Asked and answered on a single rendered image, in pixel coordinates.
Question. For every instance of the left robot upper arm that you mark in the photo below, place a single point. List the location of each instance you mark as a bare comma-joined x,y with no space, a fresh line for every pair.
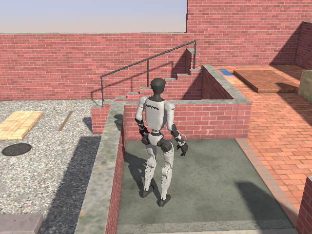
141,108

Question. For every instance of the humanoid robot torso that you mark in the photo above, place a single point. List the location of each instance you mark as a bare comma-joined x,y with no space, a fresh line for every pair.
155,116

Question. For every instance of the left robot forearm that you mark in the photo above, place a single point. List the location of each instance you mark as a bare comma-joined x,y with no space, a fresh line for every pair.
140,124

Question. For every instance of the right robot shin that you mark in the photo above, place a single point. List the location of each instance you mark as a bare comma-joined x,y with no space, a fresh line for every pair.
165,183

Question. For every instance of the right robot hand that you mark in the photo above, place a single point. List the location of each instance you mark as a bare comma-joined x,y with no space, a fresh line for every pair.
184,148

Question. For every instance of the right robot forearm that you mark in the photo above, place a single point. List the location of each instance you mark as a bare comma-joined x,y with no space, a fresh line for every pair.
176,135

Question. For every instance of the left robot hand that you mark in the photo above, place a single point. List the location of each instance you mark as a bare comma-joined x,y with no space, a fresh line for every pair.
142,131

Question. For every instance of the right robot upper arm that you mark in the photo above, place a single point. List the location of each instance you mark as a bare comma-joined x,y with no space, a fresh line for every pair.
169,107

